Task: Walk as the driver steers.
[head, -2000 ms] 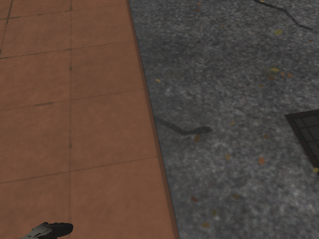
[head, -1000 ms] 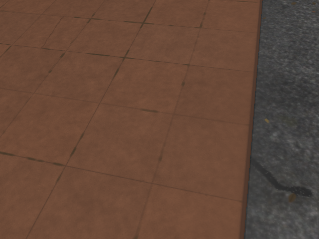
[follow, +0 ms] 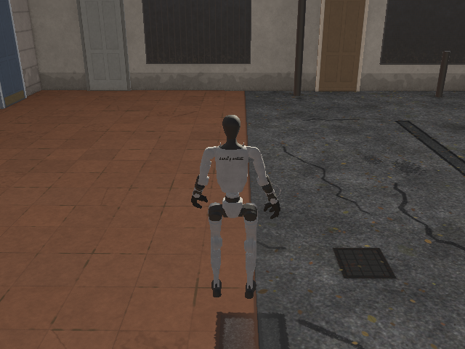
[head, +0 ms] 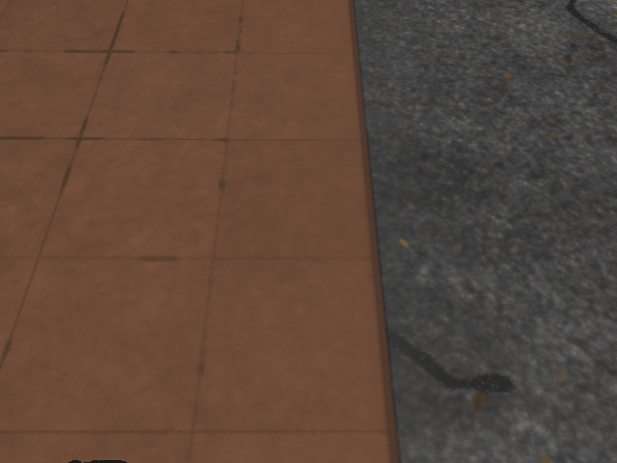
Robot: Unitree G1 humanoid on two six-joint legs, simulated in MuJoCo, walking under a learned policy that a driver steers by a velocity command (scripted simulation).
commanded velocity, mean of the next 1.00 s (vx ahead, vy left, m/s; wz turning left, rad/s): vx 0.23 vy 0.00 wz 0.23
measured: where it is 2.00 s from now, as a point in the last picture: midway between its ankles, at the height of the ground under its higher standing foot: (270, 337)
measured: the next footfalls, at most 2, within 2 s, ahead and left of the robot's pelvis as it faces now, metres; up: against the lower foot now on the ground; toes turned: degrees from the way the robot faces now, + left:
left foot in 0.06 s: +0.03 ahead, +0.11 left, +0.00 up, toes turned +6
right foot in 0.60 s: +0.14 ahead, -0.08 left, +0.00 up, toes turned +24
